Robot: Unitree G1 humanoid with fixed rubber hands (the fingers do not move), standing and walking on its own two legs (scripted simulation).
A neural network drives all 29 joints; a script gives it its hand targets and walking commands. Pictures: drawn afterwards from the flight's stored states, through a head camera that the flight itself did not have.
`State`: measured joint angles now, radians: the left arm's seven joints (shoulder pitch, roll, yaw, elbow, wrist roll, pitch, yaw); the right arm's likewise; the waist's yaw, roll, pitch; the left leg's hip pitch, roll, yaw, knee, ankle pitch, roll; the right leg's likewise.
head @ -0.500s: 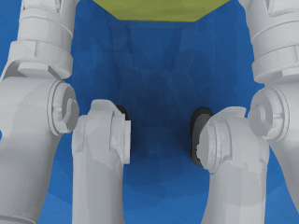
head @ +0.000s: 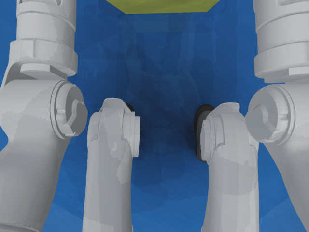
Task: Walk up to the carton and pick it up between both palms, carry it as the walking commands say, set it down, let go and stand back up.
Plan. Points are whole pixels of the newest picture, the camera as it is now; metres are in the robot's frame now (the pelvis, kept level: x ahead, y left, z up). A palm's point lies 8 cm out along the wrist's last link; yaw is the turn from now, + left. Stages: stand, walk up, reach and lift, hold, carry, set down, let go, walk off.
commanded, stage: reach and lift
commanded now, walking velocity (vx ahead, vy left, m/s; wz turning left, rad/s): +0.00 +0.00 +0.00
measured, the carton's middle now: out of the picture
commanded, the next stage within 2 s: none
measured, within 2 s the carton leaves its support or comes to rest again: neither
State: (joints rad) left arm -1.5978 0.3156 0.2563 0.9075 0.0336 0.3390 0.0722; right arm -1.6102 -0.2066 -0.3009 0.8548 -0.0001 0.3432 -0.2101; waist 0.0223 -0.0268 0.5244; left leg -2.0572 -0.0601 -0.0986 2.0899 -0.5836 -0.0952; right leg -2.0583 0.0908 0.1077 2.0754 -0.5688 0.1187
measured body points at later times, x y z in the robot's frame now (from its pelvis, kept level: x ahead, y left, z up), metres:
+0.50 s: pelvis +0.00 +0.00 +0.03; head +0.36 +0.02 +0.28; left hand +0.58 +0.18 -0.10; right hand +0.59 -0.12 -0.09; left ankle +0.12 +0.14 -0.38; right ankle +0.12 -0.15 -0.38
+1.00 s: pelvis -0.02 +0.00 +0.08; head +0.33 +0.02 +0.34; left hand +0.55 +0.18 -0.03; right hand +0.57 -0.11 -0.02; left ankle +0.12 +0.14 -0.38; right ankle +0.12 -0.15 -0.38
